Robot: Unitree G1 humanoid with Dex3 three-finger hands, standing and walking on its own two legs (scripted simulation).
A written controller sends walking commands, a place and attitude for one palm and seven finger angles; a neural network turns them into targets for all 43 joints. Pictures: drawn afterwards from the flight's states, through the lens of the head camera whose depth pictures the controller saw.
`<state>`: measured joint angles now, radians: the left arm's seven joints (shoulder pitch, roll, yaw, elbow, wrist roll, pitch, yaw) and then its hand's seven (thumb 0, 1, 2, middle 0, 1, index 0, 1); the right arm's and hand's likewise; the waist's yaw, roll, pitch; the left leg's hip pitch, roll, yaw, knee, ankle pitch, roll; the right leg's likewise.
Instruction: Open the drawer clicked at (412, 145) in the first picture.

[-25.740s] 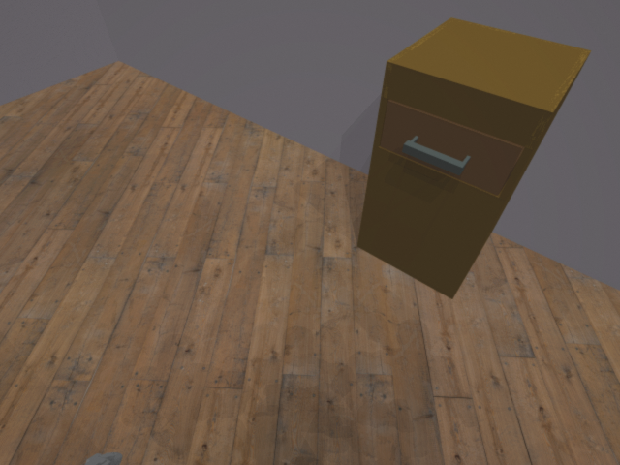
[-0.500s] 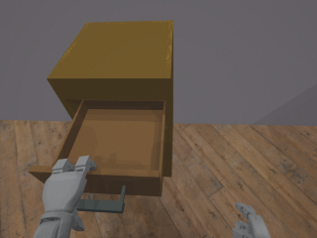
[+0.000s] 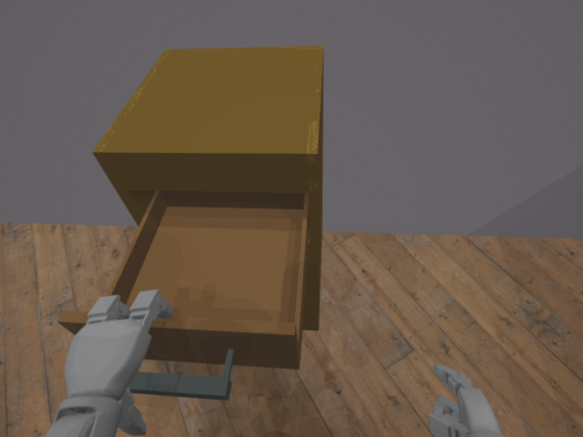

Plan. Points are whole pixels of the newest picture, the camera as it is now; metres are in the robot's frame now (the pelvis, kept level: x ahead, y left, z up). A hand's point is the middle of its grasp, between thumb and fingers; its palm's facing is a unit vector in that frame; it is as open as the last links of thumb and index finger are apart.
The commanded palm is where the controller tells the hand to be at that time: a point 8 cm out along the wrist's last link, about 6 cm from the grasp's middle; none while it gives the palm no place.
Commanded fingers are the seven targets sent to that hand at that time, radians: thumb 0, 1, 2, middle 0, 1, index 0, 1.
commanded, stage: draw the hand back to the body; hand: left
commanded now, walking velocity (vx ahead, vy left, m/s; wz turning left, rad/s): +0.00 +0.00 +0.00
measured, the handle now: (180, 369) +0.24 +0.23 -0.13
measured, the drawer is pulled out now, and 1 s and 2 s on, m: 0.30 0.30 0.30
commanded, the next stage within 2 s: step back with the hand held close in 1.62 s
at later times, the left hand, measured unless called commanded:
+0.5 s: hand (96, 368) +0.18 +0.25 +0.07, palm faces +0.01 -0.09 -1.00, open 13.8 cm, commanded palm +0.16 +0.25 +0.12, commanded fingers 0.00 -0.50 0.30 -0.30 -1.20 -0.30 -1.20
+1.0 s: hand (78, 326) +0.20 +0.23 +0.15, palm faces +0.34 -0.85 -0.40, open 12.3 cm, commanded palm +0.15 +0.27 +0.18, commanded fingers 0.00 0.20 0.60 -0.25 -0.75 -0.25 -0.75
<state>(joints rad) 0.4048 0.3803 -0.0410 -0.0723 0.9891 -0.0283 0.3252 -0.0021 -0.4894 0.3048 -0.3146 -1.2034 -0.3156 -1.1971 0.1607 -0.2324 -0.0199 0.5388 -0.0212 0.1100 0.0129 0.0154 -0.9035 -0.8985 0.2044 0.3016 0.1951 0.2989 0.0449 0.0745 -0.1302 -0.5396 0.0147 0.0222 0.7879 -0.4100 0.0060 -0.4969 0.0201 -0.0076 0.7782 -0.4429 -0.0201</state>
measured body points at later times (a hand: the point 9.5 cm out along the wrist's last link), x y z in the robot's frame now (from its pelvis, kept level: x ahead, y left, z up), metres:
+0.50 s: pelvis +0.00 +0.00 +0.01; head +0.01 -0.04 +0.46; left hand +0.18 +0.25 +0.12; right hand +0.20 -0.21 -0.09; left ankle -0.01 +0.12 -0.71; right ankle -0.03 -0.11 -0.71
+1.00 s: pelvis +0.01 +0.00 +0.03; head +0.01 -0.03 +0.48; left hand +0.17 +0.27 +0.18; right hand +0.20 -0.21 -0.06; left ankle -0.01 +0.12 -0.71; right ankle -0.04 -0.11 -0.71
